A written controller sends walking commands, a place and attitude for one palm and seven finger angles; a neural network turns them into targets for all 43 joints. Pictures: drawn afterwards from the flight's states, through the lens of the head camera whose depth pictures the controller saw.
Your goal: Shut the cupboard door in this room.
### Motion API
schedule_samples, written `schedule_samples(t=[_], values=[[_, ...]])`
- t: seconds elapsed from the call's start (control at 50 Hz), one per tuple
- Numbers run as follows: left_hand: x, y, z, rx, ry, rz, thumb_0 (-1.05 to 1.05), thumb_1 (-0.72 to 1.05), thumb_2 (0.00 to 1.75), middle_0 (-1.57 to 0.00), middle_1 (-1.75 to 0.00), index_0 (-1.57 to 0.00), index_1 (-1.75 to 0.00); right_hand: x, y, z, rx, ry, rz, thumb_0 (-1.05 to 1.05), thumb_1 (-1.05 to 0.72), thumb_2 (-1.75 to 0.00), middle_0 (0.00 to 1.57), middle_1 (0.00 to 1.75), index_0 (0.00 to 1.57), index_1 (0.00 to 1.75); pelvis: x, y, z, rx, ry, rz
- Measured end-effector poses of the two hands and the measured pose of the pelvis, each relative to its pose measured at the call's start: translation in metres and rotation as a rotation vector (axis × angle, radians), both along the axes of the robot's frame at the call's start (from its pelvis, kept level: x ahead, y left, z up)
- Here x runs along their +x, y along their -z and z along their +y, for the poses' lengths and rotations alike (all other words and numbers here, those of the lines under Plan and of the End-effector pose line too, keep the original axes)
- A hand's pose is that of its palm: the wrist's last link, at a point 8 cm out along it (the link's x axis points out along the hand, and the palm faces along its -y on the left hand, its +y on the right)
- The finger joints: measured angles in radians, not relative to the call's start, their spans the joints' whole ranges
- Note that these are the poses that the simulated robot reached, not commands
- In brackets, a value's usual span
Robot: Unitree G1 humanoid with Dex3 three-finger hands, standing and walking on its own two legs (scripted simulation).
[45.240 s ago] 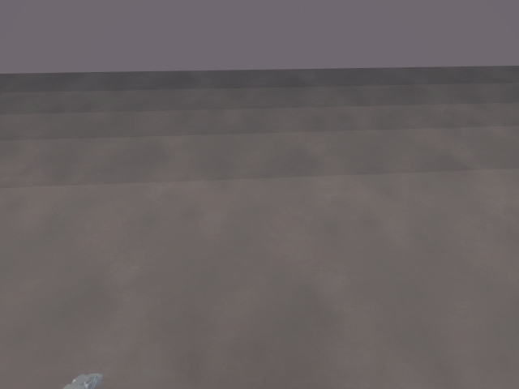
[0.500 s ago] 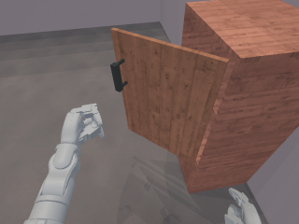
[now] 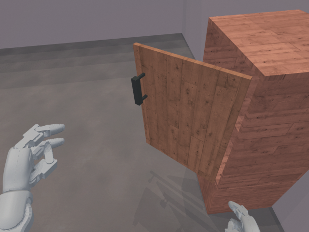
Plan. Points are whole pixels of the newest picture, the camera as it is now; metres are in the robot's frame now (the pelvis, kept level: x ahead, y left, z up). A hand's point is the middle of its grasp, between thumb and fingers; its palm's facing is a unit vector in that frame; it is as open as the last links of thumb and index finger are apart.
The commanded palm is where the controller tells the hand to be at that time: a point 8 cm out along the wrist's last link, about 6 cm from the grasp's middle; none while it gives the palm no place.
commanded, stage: draw the hand back to the body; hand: left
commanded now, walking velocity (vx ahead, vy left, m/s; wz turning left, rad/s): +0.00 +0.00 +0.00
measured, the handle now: (140, 88) +0.64 +0.14 +0.02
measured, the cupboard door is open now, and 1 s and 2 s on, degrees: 47 47 47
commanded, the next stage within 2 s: step back with the hand held close in 0.48 s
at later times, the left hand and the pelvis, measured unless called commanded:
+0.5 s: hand (35, 172) +0.18 +0.26 +0.16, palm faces +0.44 -0.81 -0.39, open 7.4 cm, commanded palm +0.13 +0.30 +0.17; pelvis -0.01 +0.00 +0.00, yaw +0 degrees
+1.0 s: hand (26, 174) +0.18 +0.27 +0.16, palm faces +0.36 -0.79 -0.50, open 7.4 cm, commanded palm +0.12 +0.31 +0.17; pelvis -0.03 +0.02 -0.01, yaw -2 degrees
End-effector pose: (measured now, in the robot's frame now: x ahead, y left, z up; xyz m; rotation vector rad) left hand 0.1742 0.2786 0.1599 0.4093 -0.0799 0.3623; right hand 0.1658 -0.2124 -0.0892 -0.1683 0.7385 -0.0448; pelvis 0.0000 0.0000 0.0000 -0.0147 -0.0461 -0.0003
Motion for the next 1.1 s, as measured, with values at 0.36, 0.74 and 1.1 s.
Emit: schedule_samples(t=[0.36, 0.74, 1.1], values=[[-0.041, -0.009, 0.017, 0.040, -0.096, -0.049, 0.01, 0.89, 0.90, -0.23, -0.33, -0.23, -0.33, -0.002, -0.010, -0.014, -0.041, 0.017, -0.072, 0.01, -0.90, -0.90, 0.20, 0.30, 0.20, 0.30, -0.011, 0.001, -0.001, 0.003, -0.002, -0.012], [-0.030, -0.020, 0.022, 0.119, -0.053, -0.082, 0.01, 0.89, 0.90, -0.21, -0.30, -0.21, -0.30, -0.011, -0.005, -0.019, -0.041, 0.062, -0.034, 0.01, -0.90, -0.90, 0.20, 0.30, 0.20, 0.30, -0.011, 0.003, 0.001, -0.010, 0.010, 0.039], [-0.056, -0.015, 0.040, 0.190, 0.037, -0.104, 0.01, 0.89, 0.90, -0.22, -0.30, -0.22, -0.30, -0.064, -0.012, -0.021, -0.118, 0.173, -0.012, 0.01, -0.90, -0.90, 0.20, 0.30, 0.20, 0.30, -0.052, 0.014, 0.023, 0.001, 0.039, 0.062]])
